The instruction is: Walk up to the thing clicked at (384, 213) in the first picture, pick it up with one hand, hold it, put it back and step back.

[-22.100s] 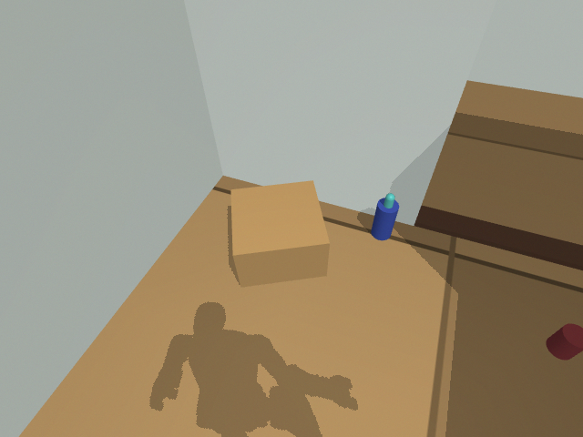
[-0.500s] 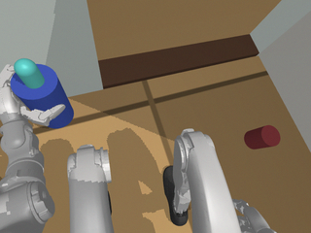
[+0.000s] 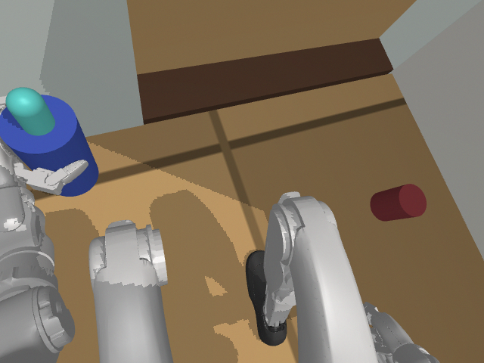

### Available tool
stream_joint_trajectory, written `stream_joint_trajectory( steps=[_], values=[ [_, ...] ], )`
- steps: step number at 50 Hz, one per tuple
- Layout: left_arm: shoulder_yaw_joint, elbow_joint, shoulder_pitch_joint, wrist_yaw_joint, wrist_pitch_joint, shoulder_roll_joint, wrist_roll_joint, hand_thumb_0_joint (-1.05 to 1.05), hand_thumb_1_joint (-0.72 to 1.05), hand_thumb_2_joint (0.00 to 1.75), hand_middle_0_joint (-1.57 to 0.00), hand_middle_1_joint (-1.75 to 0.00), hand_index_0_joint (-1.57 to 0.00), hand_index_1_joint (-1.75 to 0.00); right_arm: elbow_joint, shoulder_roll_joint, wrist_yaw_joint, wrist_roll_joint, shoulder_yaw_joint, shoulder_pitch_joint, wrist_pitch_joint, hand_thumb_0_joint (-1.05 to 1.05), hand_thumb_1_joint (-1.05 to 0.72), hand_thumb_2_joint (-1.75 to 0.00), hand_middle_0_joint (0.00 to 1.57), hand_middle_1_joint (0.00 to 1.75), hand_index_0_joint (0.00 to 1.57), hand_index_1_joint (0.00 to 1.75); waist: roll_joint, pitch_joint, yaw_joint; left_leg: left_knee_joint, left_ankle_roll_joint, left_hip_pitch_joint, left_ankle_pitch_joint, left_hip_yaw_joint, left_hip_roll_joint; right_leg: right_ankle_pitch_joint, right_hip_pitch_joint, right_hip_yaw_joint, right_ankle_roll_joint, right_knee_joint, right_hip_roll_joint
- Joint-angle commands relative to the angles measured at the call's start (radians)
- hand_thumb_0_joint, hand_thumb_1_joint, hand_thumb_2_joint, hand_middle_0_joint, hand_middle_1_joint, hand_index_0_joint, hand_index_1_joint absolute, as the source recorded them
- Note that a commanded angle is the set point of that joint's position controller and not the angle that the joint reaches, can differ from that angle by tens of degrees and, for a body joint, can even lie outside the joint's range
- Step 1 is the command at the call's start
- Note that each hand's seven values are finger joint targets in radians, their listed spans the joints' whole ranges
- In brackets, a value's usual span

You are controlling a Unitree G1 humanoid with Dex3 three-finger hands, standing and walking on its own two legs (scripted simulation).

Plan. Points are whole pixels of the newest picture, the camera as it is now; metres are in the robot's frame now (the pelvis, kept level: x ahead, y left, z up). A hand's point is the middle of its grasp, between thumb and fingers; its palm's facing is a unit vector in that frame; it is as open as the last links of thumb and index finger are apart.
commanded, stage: lower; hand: left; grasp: from the side
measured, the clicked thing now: (52, 144) +0.46 +0.25 -0.10
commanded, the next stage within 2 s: loosen in 1.06 s
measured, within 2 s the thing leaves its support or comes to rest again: neither
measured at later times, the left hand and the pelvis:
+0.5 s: hand (58, 155) +0.46 +0.25 -0.15, palm faces +0.29 -0.96 -0.04, open 12.0 cm; pelvis +0.00 +0.00 -0.02, yaw -3 degrees
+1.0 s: hand (62, 160) +0.46 +0.26 -0.18, palm faces +0.30 -0.95 -0.04, open 12.0 cm; pelvis -0.01 +0.01 -0.02, yaw -5 degrees
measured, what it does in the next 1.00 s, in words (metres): stands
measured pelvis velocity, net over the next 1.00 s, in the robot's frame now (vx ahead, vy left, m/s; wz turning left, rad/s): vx -0.01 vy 0.01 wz -0.08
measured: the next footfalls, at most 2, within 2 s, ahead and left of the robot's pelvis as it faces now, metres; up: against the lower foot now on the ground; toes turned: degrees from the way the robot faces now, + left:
none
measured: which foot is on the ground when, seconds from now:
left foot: down 0.00-1.00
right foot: down 0.00-1.00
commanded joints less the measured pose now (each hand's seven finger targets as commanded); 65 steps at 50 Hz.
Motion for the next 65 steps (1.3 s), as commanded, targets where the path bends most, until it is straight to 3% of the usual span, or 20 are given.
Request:
stream_joint_trajectory(
  steps=[1, 6, 8, 14, 17, 19, 21, 28, 30, 36, 37, 43, 44, 48, 53, 56, 57, 58, 59, 65],
  values=[
    [0.040, -0.326, -0.424, 0.008, -0.160, 0.299, -0.037, 0.00, -0.07, 1.19, -1.23, -1.36, -1.24, -1.38, -0.027, -0.278, -0.009, -0.009, -0.078, 0.147, 0.011, 0.00, -0.95, -0.92, 0.20, 0.30, 0.20, 0.30, 0.396, -0.772, -0.016, -0.307, 0.025, 0.487, 0.195, 0.096, 0.016, 0.189, 0.388, -0.084, -0.081, -0.176, 0.040],
    [0.033, -0.212, -0.430, 0.022, -0.184, 0.278, -0.036, 0.00, -0.05, 1.21, -1.23, -1.37, -1.23, -1.38, -0.043, -0.290, 0.001, -0.021, -0.044, 0.119, 0.014, 0.00, -0.94, -0.92, 0.20, 0.30, 0.20, 0.30, 0.353, -0.677, -0.059, -0.287, 0.028, 0.440, 0.155, 0.076, 0.019, 0.166, 0.361, -0.106, -0.077, -0.172, 0.042],
    [0.025, -0.183, -0.431, 0.015, -0.200, 0.293, -0.034, 0.00, -0.04, 1.20, -1.25, -1.38, -1.26, -1.39, -0.044, -0.290, 0.001, -0.027, -0.030, 0.105, 0.015, 0.00, -0.94, -0.91, 0.20, 0.30, 0.20, 0.30, 0.334, -0.666, -0.066, -0.268, 0.033, 0.418, 0.137, 0.078, 0.019, 0.156, 0.370, -0.105, -0.074, -0.176, 0.047],
    [0.078, -0.194, -0.422, 0.015, -0.246, 0.380, -0.040, 0.00, -0.03, 1.19, -1.22, -1.35, -1.23, -1.37, -0.054, -0.313, 0.007, -0.050, 0.008, 0.088, 0.013, 0.00, -0.94, -0.92, 0.20, 0.30, 0.20, 0.30, 0.387, -0.714, -0.060, -0.247, 0.023, 0.463, 0.206, 0.067, 0.025, 0.213, 0.443, -0.113, -0.071, -0.148, 0.053],
    [0.071, -0.180, -0.412, 0.017, -0.258, 0.372, -0.047, 0.00, -0.04, 1.19, -1.21, -1.34, -1.21, -1.36, -0.052, -0.324, 0.008, -0.061, 0.023, 0.082, 0.015, 0.00, -0.94, -0.92, 0.20, 0.30, 0.20, 0.30, 0.407, -0.687, -0.075, -0.250, 0.018, 0.487, 0.205, 0.057, 0.030, 0.215, 0.431, -0.125, -0.070, -0.147, 0.051],
    [0.103, -0.217, -0.426, 0.028, -0.269, 0.460, -0.030, 0.00, -0.06, 1.16, -1.19, -1.32, -1.19, -1.33, -0.064, -0.335, 0.005, -0.068, 0.030, 0.061, 0.017, 0.00, -0.95, -0.92, 0.20, 0.30, 0.20, 0.30, 0.460, -0.705, -0.067, -0.247, 0.013, 0.507, 0.223, 0.052, 0.034, 0.229, 0.434, -0.127, -0.073, -0.133, 0.054],
    [0.080, -0.202, -0.407, 0.030, -0.274, 0.416, -0.029, 0.00, -0.05, 1.17, -1.18, -1.32, -1.19, -1.33, -0.074, -0.335, 0.006, -0.075, 0.036, 0.049, 0.018, 0.00, -0.94, -0.92, 0.20, 0.30, 0.20, 0.30, 0.439, -0.691, -0.082, -0.240, 0.013, 0.503, 0.221, 0.049, 0.035, 0.232, 0.438, -0.133, -0.072, -0.134, 0.054],
    [0.070, -0.153, -0.395, 0.045, -0.289, 0.422, -0.027, 0.00, -0.07, 1.19, -1.19, -1.34, -1.20, -1.35, -0.081, -0.358, 0.011, -0.092, 0.059, 0.031, 0.018, 0.00, -0.94, -0.92, 0.20, 0.30, 0.20, 0.30, 0.443, -0.634, -0.105, -0.221, 0.009, 0.508, 0.222, 0.031, 0.040, 0.241, 0.429, -0.153, -0.069, -0.130, 0.057],
    [0.060, -0.135, -0.403, 0.049, -0.292, 0.418, -0.025, 0.00, -0.06, 1.19, -1.20, -1.35, -1.21, -1.36, -0.083, -0.358, 0.012, -0.097, 0.072, 0.023, 0.018, 0.00, -0.94, -0.91, 0.20, 0.30, 0.20, 0.30, 0.429, -0.607, -0.125, -0.214, 0.014, 0.482, 0.217, 0.024, 0.041, 0.245, 0.438, -0.157, -0.064, -0.134, 0.058],
    [0.059, -0.102, -0.398, 0.064, -0.310, 0.449, -0.013, 0.00, -0.07, 1.20, -1.20, -1.35, -1.21, -1.36, -0.094, -0.367, 0.018, -0.107, 0.086, -0.011, 0.015, 0.00, -0.93, -0.91, 0.20, 0.30, 0.20, 0.30, 0.424, -0.565, -0.123, -0.213, 0.015, 0.459, 0.154, 0.016, 0.042, 0.196, 0.419, -0.172, -0.065, -0.136, 0.064],
    [0.075, -0.103, -0.391, 0.067, -0.312, 0.460, -0.014, 0.00, -0.06, 1.21, -1.19, -1.35, -1.20, -1.36, -0.102, -0.374, 0.017, -0.107, 0.088, -0.014, 0.015, 0.00, -0.93, -0.91, 0.20, 0.30, 0.20, 0.30, 0.419, -0.568, -0.120, -0.215, 0.013, 0.468, 0.162, 0.012, 0.043, 0.201, 0.426, -0.176, -0.064, -0.133, 0.062],
    [0.061, -0.101, -0.380, 0.081, -0.326, 0.457, -0.008, 0.00, 0.02, 1.22, -1.19, -1.34, -1.20, -1.35, -0.098, -0.382, 0.020, -0.118, 0.102, -0.017, 0.015, 0.00, -0.92, -0.91, 0.20, 0.30, 0.20, 0.30, 0.456, -0.569, -0.138, -0.208, 0.006, 0.509, 0.222, -0.003, 0.046, 0.254, 0.436, -0.187, -0.064, -0.117, 0.067],
    [0.072, -0.107, -0.374, 0.086, -0.327, 0.476, -0.006, 0.00, 0.02, 1.21, -1.19, -1.34, -1.20, -1.35, -0.100, -0.378, 0.022, -0.120, 0.106, -0.022, 0.014, 0.00, -0.93, -0.91, 0.20, 0.30, 0.20, 0.30, 0.442, -0.578, -0.126, -0.203, 0.009, 0.490, 0.214, 0.000, 0.046, 0.249, 0.454, -0.184, -0.062, -0.121, 0.070],
    [0.041, -0.122, -0.409, 0.099, -0.333, 0.465, 0.004, 0.00, -0.01, 1.22, -1.20, -1.35, -1.20, -1.36, -0.102, -0.388, 0.023, -0.124, 0.109, -0.036, 0.016, 0.00, -0.93, -0.91, 0.20, 0.30, 0.20, 0.30, 0.485, -0.542, -0.144, -0.218, 0.000, 0.525, 0.205, -0.014, 0.052, 0.235, 0.404, -0.196, -0.067, -0.112, 0.069],
    [0.038, -0.095, -0.389, 0.110, -0.338, 0.459, 0.002, 0.00, 0.02, 1.23, -1.20, -1.35, -1.21, -1.36, -0.094, -0.381, 0.026, -0.130, 0.123, -0.035, 0.014, 0.00, -0.92, -0.91, 0.20, 0.30, 0.20, 0.30, 0.459, -0.538, -0.145, -0.204, 0.006, 0.506, 0.202, -0.017, 0.051, 0.240, 0.430, -0.195, -0.063, -0.122, 0.073],
    [0.020, -0.073, -0.404, 0.112, -0.344, 0.445, 0.002, 0.00, 0.06, 1.24, -1.23, -1.37, -1.23, -1.38, -0.096, -0.387, 0.027, -0.131, 0.128, -0.041, 0.017, 0.00, -0.92, -0.91, 0.20, 0.30, 0.20, 0.30, 0.457, -0.505, -0.165, -0.215, 0.004, 0.508, 0.178, -0.031, 0.055, 0.220, 0.397, -0.206, -0.063, -0.121, 0.072],
    [0.028, -0.070, -0.401, 0.115, -0.344, 0.466, 0.005, 0.00, 0.03, 1.23, -1.22, -1.36, -1.23, -1.37, -0.093, -0.386, 0.026, -0.132, 0.130, -0.045, 0.018, 0.00, -0.92, -0.91, 0.20, 0.30, 0.20, 0.30, 0.453, -0.498, -0.156, -0.210, 0.006, 0.499, 0.165, -0.028, 0.055, 0.210, 0.393, -0.206, -0.063, -0.125, 0.074],
    [0.012, -0.046, -0.404, 0.112, -0.348, 0.450, 0.008, 0.00, 0.03, 1.23, -1.22, -1.36, -1.23, -1.37, -0.092, -0.388, 0.028, -0.133, 0.133, -0.047, 0.020, 0.00, -0.92, -0.91, 0.20, 0.30, 0.20, 0.30, 0.448, -0.475, -0.170, -0.215, 0.004, 0.495, 0.154, -0.036, 0.056, 0.200, 0.381, -0.211, -0.062, -0.121, 0.073],
    [0.008, -0.042, -0.399, 0.113, -0.349, 0.442, 0.007, 0.00, 0.03, 1.15, -1.26, -1.32, -1.27, -1.32, -0.089, -0.384, 0.029, -0.133, 0.134, -0.046, 0.019, 0.00, -0.92, -0.91, 0.20, 0.30, 0.20, 0.30, 0.445, -0.476, -0.164, -0.213, 0.006, 0.492, 0.152, -0.033, 0.055, 0.202, 0.390, -0.208, -0.062, -0.126, 0.074],
    [0.033, -0.042, -0.391, 0.109, -0.364, 0.457, -0.013, 0.00, -0.24, 0.67, -0.91, -0.85, -0.92, -0.84, -0.089, -0.391, 0.030, -0.136, 0.141, -0.040, 0.024, 0.00, -0.93, -0.90, 0.20, 0.30, 0.20, 0.30, 0.435, -0.502, -0.161, -0.213, 0.003, 0.507, 0.168, -0.045, 0.055, 0.215, 0.403, -0.220, -0.059, -0.122, 0.078]
  ],
)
